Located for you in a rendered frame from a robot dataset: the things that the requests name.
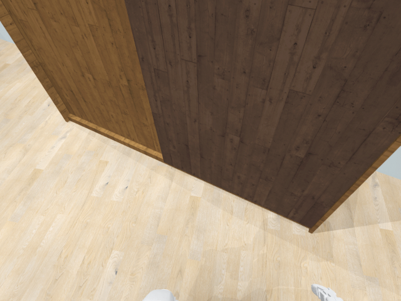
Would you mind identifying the wardrobe door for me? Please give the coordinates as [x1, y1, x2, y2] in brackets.
[1, 0, 162, 153]
[124, 0, 401, 228]

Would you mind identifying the robot right hand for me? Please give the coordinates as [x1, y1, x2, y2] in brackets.
[311, 284, 343, 301]

